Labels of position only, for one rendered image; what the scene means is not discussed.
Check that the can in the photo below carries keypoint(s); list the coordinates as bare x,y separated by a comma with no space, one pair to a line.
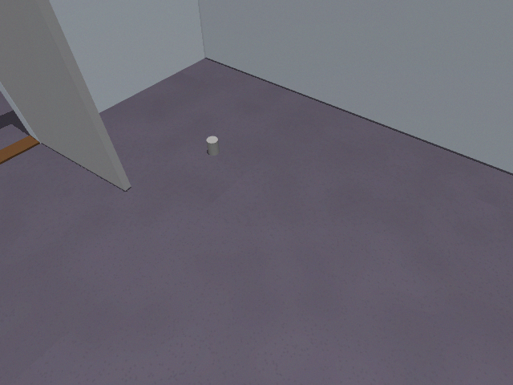
213,145

